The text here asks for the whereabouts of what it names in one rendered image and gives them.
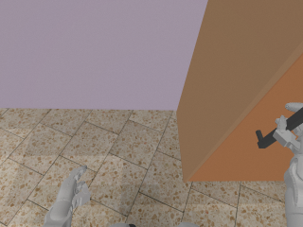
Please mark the robot left forearm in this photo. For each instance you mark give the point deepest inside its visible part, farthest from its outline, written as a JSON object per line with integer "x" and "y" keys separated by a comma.
{"x": 59, "y": 215}

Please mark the handle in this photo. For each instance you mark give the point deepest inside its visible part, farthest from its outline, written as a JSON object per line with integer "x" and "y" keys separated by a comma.
{"x": 292, "y": 122}

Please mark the wardrobe door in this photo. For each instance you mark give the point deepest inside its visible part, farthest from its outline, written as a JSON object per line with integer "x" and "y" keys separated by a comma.
{"x": 238, "y": 158}

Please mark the robot right hand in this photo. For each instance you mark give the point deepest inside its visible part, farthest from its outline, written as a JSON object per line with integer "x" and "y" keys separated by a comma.
{"x": 287, "y": 138}

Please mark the robot left hand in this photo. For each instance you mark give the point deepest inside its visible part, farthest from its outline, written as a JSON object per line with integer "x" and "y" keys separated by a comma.
{"x": 76, "y": 193}

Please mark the robot right forearm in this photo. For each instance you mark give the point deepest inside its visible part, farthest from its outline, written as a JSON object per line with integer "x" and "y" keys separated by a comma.
{"x": 293, "y": 178}

